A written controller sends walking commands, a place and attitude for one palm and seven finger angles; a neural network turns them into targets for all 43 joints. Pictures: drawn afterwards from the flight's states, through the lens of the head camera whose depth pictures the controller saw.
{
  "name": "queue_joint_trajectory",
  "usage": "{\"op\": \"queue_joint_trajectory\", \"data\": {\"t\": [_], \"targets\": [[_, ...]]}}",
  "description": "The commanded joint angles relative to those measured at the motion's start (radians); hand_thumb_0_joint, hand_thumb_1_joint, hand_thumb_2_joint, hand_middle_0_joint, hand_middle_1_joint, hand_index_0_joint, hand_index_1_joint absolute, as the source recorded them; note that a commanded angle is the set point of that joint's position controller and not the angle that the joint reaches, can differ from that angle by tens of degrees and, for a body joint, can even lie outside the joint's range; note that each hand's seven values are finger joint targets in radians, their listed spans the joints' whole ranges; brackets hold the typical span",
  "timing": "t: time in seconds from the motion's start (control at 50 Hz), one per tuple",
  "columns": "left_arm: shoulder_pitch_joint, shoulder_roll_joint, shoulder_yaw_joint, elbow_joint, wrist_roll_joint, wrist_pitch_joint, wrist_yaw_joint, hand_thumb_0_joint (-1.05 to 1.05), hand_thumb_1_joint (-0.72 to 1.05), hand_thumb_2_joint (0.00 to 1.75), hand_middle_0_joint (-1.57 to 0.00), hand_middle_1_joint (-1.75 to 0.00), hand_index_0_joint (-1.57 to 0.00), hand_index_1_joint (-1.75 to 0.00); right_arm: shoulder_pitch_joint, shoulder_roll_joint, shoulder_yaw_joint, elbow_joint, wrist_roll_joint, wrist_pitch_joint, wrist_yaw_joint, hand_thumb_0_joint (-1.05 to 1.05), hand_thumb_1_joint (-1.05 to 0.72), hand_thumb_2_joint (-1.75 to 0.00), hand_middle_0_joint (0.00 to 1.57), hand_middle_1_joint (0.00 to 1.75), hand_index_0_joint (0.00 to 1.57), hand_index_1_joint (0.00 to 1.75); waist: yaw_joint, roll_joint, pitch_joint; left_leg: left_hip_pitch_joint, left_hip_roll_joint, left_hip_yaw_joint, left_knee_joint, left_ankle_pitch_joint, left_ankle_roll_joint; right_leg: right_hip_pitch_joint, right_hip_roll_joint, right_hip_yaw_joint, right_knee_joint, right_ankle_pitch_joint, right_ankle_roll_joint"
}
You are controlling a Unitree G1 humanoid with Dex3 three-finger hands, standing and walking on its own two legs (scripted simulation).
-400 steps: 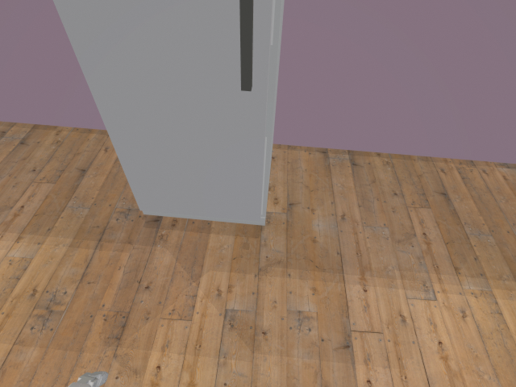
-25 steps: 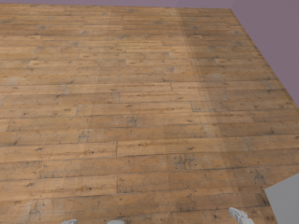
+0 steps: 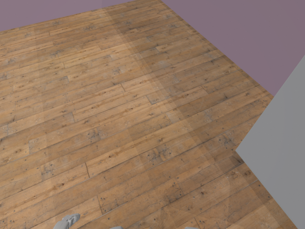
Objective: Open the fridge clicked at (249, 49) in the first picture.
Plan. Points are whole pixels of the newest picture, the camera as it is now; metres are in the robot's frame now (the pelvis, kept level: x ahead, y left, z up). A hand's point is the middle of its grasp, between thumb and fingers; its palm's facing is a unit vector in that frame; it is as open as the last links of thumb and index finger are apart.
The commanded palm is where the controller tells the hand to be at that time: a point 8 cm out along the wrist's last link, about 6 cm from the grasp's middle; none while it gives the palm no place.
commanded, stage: turn to face it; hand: right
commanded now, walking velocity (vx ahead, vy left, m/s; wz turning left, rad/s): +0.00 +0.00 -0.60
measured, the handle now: out of the picture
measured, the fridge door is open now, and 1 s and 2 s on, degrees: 0 0 0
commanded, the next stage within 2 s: take the last steps up to it in 1.80 s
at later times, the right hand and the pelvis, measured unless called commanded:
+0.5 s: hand out of the picture +0.08 -0.21 -0.12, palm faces +0.29 +0.91 -0.28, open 7.4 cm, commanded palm none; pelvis -0.01 +0.03 +0.01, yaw -17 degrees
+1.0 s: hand out of the picture -0.14 -0.21 -0.17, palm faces +0.61 +0.74 -0.27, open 7.4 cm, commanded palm none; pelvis -0.04 -0.01 +0.01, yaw -37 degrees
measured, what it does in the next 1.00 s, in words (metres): steps on the spot, turning right: left foot, then right foot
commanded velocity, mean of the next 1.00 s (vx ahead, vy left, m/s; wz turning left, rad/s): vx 0.00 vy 0.00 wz -0.60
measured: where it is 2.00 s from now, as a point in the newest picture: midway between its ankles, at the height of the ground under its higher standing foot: outside the picture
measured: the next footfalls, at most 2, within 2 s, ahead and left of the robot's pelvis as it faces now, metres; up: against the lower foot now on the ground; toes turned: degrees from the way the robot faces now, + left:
left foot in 0.48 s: +0.07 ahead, +0.14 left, +0.00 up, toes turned -16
right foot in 0.88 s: -0.05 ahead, -0.12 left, +0.00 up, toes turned -38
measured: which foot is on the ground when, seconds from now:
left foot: up 0.00-0.46, down 0.48-0.88, up 0.90-1.00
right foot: down 0.00-0.48, up 0.50-0.86, down 0.88-1.00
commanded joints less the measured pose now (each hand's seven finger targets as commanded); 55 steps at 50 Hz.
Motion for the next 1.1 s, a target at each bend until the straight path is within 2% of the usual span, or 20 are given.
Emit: {"op": "queue_joint_trajectory", "data": {"t": [0.0, 0.04, 0.08, 0.26, 0.34, 0.4, 0.42, 0.44, 0.46, 0.48, 0.54, 0.56, 0.74, 0.8, 0.82, 0.84, 0.86, 0.88, 0.96, 1.08], "targets": [[0.144, 0.233, 0.054, -0.031, 0.002, -0.026, 0.044, 0.0, 0.9, 0.9, -0.2, -0.3, -0.2, -0.3, -0.128, -0.074, -0.021, -0.13, 0.007, -0.025, -0.001, 0.0, -0.9, -0.9, 0.2, 0.3, 0.2, 0.3, 0.103, -0.258, -0.18, -0.314, -0.047, -0.174, 0.353, -0.009, -0.008, 0.257, -0.317, 0.423, -0.291, 0.514, -0.154], [0.052, 0.184, 0.034, -0.057, 0.004, -0.032, 0.043, 0.0, 0.9, 0.9, -0.2, -0.3, -0.2, -0.3, -0.081, -0.075, -0.027, -0.098, 0.003, -0.024, 0.01, 0.0, -0.9, -0.9, 0.2, 0.3, 0.2, 0.3, 0.052, -0.208, -0.139, -0.253, -0.06, -0.172, 0.325, 0.101, -0.011, 0.18, -0.229, 0.336, -0.308, 0.478, -0.111], [0.041, 0.181, 0.033, -0.064, 0.0, -0.035, 0.042, 0.0, 0.9, 0.9, -0.2, -0.3, -0.2, -0.3, -0.053, -0.08, -0.027, -0.084, 0.003, -0.022, 0.012, 0.0, -0.9, -0.9, 0.2, 0.3, 0.2, 0.3, 0.042, -0.193, -0.155, -0.218, -0.073, -0.171, 0.285, 0.135, -0.014, 0.175, -0.203, 0.31, -0.321, 0.448, -0.104], [0.1, 0.185, 0.052, -0.049, 0.006, -0.022, 0.038, 0.0, 0.9, 0.9, -0.2, -0.3, -0.2, -0.3, -0.148, -0.064, -0.02, -0.138, 0.008, -0.025, 0.0, 0.0, -0.9, -0.9, 0.2, 0.3, 0.2, 0.3, 0.076, -0.199, -0.138, -0.193, -0.128, -0.194, 0.088, 0.098, -0.018, 0.179, -0.195, 0.474, -0.321, 0.363, -0.139], [0.083, 0.189, 0.058, -0.061, 0.01, -0.014, 0.038, 0.0, 0.9, 0.9, -0.2, -0.3, -0.2, -0.3, -0.12, -0.049, -0.014, -0.15, 0.014, -0.032, -0.005, 0.0, -0.9, -0.9, 0.2, 0.3, 0.2, 0.3, 0.057, -0.222, -0.172, -0.077, -0.169, -0.195, -0.067, 0.086, -0.001, 0.136, -0.174, 0.535, -0.287, 0.406, -0.139], [0.063, 0.177, 0.063, -0.071, 0.005, -0.009, 0.035, 0.0, 0.9, 0.9, -0.2, -0.3, -0.2, -0.3, -0.046, -0.059, -0.018, -0.135, 0.019, -0.043, -0.01, 0.0, -0.9, -0.9, 0.2, 0.3, 0.2, 0.3, 0.022, -0.206, -0.188, 0.11, -0.193, -0.179, -0.306, 0.212, 0.012, 0.036, -0.123, 0.546, -0.227, 0.405, -0.099], [0.054, 0.155, 0.06, -0.075, -0.002, -0.009, 0.032, 0.0, 0.9, 0.9, -0.2, -0.3, -0.2, -0.3, -0.003, -0.081, -0.024, -0.126, 0.017, -0.05, -0.014, 0.0, -0.9, -0.9, 0.2, 0.3, 0.2, 0.3, -0.003, -0.152, -0.196, 0.236, -0.16, -0.2, -0.456, 0.292, 0.021, -0.05, -0.082, 0.521, -0.179, 0.304, -0.058], [0.079, 0.095, 0.053, -0.084, -0.011, -0.011, 0.025, 0.0, 0.9, 0.9, -0.2, -0.3, -0.2, -0.3, 0.023, -0.153, -0.038, -0.128, 0.004, -0.059, -0.02, 0.0, -0.9, -0.9, 0.2, 0.3, 0.2, 0.3, -0.013, 0.06, -0.216, 0.389, 0.043, -0.387, -0.587, 0.231, 0.081, -0.227, 0.018, 0.391, -0.015, 0.051, 0.016], [0.076, 0.07, 0.05, -0.109, -0.005, -0.012, 0.025, 0.0, 0.9, 0.9, -0.2, -0.3, -0.2, -0.3, 0.0, -0.212, -0.043, -0.142, -0.006, -0.056, -0.021, 0.0, -0.9, -0.9, 0.2, 0.3, 0.2, 0.3, -0.011, 0.226, -0.173, 0.328, 0.284, -0.59, -0.623, 0.26, 0.198, -0.333, 0.129, 0.19, 0.221, -0.244, 0.082], [0.061, 0.128, 0.064, -0.104, 0.007, 0.001, 0.024, 0.0, 0.9, 0.9, -0.2, -0.3, -0.2, -0.3, -0.033, -0.195, -0.045, -0.154, 0.002, -0.051, -0.025, 0.0, -0.9, -0.9, 0.2, 0.3, 0.2, 0.3, -0.004, 0.16, -0.152, 0.176, 0.303, -0.547, -0.629, 0.207, 0.242, -0.275, 0.063, 0.215, 0.386, -0.242, 0.074], [0.085, 0.102, 0.059, -0.05, 0.012, 0.021, 0.004, 0.0, 0.9, 0.9, -0.2, -0.3, -0.2, -0.3, -0.159, -0.107, -0.016, -0.165, 0.002, -0.056, -0.017, 0.0, -0.9, -0.9, 0.2, 0.3, 0.2, 0.3, 0.065, 0.095, -0.032, 0.046, 0.138, -0.313, -0.593, 0.277, 0.195, -0.259, 0.01, 0.166, 0.576, -0.08, 0.09], [0.097, 0.092, 0.055, -0.043, 0.01, 0.023, 0.001, 0.0, 0.9, 0.9, -0.2, -0.3, -0.2, -0.3, -0.155, -0.1, -0.014, -0.161, -0.001, -0.059, -0.017, 0.0, -0.9, -0.9, 0.2, 0.3, 0.2, 0.3, 0.066, 0.111, -0.033, 0.049, 0.12, -0.256, -0.578, 0.32, 0.184, -0.251, 0.005, 0.145, 0.58, -0.058, 0.098], [-0.033, 0.062, 0.021, -0.066, -0.006, 0.009, -0.001, 0.0, 0.9, 0.9, -0.2, -0.3, -0.2, -0.3, 0.019, -0.176, -0.035, -0.084, -0.011, -0.05, -0.01, 0.0, -0.9, -0.9, 0.2, 0.3, 0.2, 0.3, -0.023, 0.175, -0.105, 0.226, 0.161, -0.135, -0.455, 0.659, 0.198, -0.123, 0.003, 0.013, 0.147, -0.145, 0.107], [0.036, 0.075, 0.021, -0.058, -0.006, -0.006, 0.006, 0.0, 0.9, 0.9, -0.2, -0.3, -0.2, -0.3, 0.008, -0.181, -0.043, -0.076, -0.007, -0.041, -0.008, 0.0, -0.9, -0.9, 0.2, 0.3, 0.2, 0.3, 0.012, 0.163, -0.154, 0.216, 0.156, -0.064, -0.329, 0.697, 0.145, 0.018, 0.016, -0.016, -0.084, -0.034, 0.09], [0.081, 0.108, 0.028, -0.047, -0.004, -0.014, 0.005, 0.0, 0.9, 0.9, -0.2, -0.3, -0.2, -0.3, 0.007, -0.174, -0.041, -0.078, 0.003, -0.035, -0.004, 0.0, -0.9, -0.9, 0.2, 0.3, 0.2, 0.3, 0.04, 0.089, -0.18, 0.138, 0.138, -0.028, -0.223, 0.636, 0.097, 0.151, 0.007, 0.005, -0.222, 0.107, 0.077], [0.132, 0.204, 0.052, -0.043, 0.001, -0.025, 0.009, 0.0, 0.9, 0.9, -0.2, -0.3, -0.2, -0.3, 0.024, -0.128, -0.037, -0.1, 0.01, -0.028, 0.002, 0.0, -0.9, -0.9, 0.2, 0.3, 0.2, 0.3, 0.069, -0.134, -0.229, -0.079, 0.053, 0.01, -0.025, 0.371, 0.028, 0.343, -0.167, 0.236, -0.281, 0.324, 0.003], [0.201, 0.306, 0.074, -0.031, -0.001, -0.025, 0.015, 0.0, 0.9, 0.9, -0.2, -0.3, -0.2, -0.3, -0.025, -0.061, -0.013, -0.146, 0.01, -0.029, 0.007, 0.0, -0.9, -0.9, 0.2, 0.3, 0.2, 0.3, 0.109, -0.385, -0.226, -0.302, -0.056, -0.019, 0.163, -0.167, -0.026, 0.398, -0.394, 0.514, -0.292, 0.699, -0.13], [0.256, 0.31, 0.075, -0.003, -0.001, -0.023, 0.023, 0.0, 0.9, 0.9, -0.2, -0.3, -0.2, -0.3, -0.097, -0.085, -0.008, -0.161, 0.002, -0.015, -0.006, 0.0, -0.9, -0.9, 0.2, 0.3, 0.2, 0.3, 0.141, -0.31, -0.249, -0.291, -0.055, -0.125, 0.28, -0.167, -0.009, 0.347, -0.419, 0.518, -0.283, 0.606, -0.181], [0.054, 0.193, 0.035, -0.049, 0.007, -0.031, 0.043, 0.0, 0.9, 0.9, -0.2, -0.3, -0.2, -0.3, -0.086, -0.078, -0.02, -0.101, 0.007, -0.027, 0.01, 0.0, -0.9, -0.9, 0.2, 0.3, 0.2, 0.3, 0.051, -0.222, -0.134, -0.253, -0.07, -0.17, 0.295, 0.08, -0.009, 0.184, -0.227, 0.35, -0.295, 0.491, -0.115], [0.065, 0.197, 0.041, -0.048, 0.005, -0.024, 0.039, 0.0, 0.9, 0.9, -0.2, -0.3, -0.2, -0.3, -0.103, -0.073, -0.016, -0.11, 0.009, -0.024, 0.005, 0.0, -0.9, -0.9, 0.2, 0.3, 0.2, 0.3, 0.061, -0.191, -0.14, -0.202, -0.112, -0.174, 0.137, 0.091, -0.016, 0.194, -0.21, 0.406, -0.317, 0.421, -0.132]]}}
